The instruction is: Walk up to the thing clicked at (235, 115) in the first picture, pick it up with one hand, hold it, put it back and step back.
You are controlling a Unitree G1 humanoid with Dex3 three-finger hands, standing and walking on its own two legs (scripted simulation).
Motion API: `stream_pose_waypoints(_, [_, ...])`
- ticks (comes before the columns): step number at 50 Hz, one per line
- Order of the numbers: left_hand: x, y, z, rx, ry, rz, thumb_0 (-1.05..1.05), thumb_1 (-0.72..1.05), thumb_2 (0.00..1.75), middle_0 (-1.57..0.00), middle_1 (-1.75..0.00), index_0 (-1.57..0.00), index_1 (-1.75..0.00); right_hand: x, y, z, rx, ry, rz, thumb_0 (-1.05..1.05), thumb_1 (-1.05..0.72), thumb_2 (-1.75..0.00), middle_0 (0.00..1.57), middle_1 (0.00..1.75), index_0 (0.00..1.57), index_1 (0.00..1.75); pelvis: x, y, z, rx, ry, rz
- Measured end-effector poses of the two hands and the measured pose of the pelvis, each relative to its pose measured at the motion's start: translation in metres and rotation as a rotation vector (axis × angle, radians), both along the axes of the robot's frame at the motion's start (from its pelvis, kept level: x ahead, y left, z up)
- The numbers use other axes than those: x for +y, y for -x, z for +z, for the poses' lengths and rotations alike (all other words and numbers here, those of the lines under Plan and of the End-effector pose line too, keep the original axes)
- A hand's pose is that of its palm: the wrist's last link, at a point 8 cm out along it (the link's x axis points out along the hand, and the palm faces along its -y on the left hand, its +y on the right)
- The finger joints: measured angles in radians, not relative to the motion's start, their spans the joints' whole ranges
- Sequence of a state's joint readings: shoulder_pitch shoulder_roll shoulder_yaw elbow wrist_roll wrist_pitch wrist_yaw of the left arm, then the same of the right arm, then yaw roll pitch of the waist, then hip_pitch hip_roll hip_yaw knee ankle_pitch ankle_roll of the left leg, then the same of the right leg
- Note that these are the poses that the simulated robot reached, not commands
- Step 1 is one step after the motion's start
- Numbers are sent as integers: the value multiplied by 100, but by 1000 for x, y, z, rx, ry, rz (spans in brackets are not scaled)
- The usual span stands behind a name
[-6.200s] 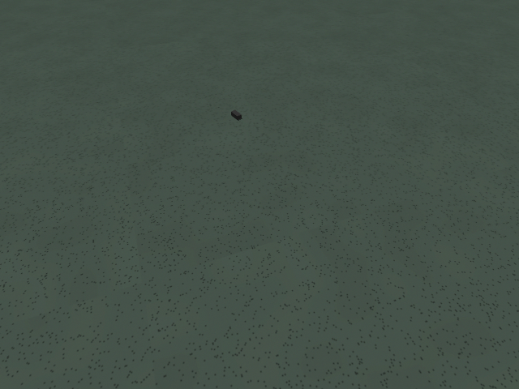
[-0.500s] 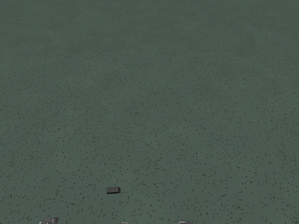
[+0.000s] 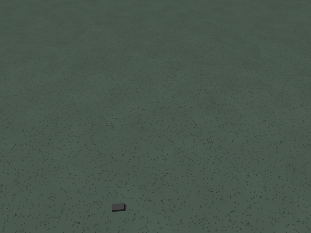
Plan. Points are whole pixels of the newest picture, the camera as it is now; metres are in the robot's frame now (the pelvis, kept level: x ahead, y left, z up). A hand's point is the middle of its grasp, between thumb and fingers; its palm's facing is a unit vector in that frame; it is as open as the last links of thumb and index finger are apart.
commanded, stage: walk up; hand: left
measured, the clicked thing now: (118, 207) +0.43 +0.27 -0.76
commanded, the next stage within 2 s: stand in 1.02 s
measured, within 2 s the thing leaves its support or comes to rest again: neither
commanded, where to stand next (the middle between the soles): +0.06 +0.00 m, yaw +2 degrees
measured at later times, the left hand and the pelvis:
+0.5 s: hand out of the picture +0.08 +0.27 -0.16, palm faces -0.02 -0.94 -0.33, open 7.4 cm; pelvis +0.01 +0.02 +0.01, yaw +0 degrees
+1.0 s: hand out of the picture +0.10 +0.26 -0.15, palm faces -0.02 -0.94 -0.33, open 7.4 cm; pelvis +0.02 +0.02 +0.01, yaw +0 degrees
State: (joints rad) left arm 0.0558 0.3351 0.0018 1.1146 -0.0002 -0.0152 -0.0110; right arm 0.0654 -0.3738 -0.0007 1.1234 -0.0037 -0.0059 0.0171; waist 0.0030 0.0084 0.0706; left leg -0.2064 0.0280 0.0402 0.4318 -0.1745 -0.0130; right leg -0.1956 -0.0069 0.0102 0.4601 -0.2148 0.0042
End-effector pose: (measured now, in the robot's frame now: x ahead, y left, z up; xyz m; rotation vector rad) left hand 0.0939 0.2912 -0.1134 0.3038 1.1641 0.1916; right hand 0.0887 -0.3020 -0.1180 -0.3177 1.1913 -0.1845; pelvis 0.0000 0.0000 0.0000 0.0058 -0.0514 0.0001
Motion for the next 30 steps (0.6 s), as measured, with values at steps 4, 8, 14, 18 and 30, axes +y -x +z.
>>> stream_pose_waypoints(4, [3, -7, 0, -7, 15, -7, 1, 90, 90, -21, -30, -21, -30, 6, 9, 4, 17, 5, -14, 1, -90, -90, 20, 30, 20, 30, 5, 0, 2, 1, 4, -4])
stream_pose_waypoints(8, [10, -9, -1, 4, 19, -11, 1, 90, 90, -21, -30, -21, -30, 12, 15, 5, 31, 7, -27, 1, -90, -90, 20, 30, 20, 30, 11, -1, 4, 6, 7, -7])
stream_pose_waypoints(14, [20, -1, -4, 47, 14, -3, 1, 90, 90, -20, -30, -21, -30, 21, 18, 5, 51, 2, -38, 1, -90, -90, 20, 30, 21, 30, 17, -4, 5, 16, 6, -8])
stream_pose_waypoints(18, [25, 7, -5, 77, 7, 8, 1, 90, 90, -20, -30, -21, -30, 25, 14, 5, 56, -4, -38, 1, -90, -90, 20, 30, 21, 30, 19, -8, 6, 17, 7, -9])
stream_pose_waypoints(30, [25, 13, -4, 97, 4, 29, 1, 90, 90, -20, -30, -21, -30, 31, -15, 6, 4, -15, -27, 1, -90, -90, 20, 30, 21, 30, 22, -16, 7, 13, 5, -6])
